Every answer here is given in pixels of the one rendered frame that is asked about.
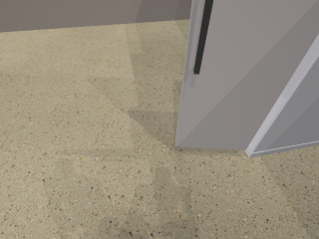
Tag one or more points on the fridge door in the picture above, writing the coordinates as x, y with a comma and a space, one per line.
251, 51

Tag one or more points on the handle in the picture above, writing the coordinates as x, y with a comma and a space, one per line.
202, 35

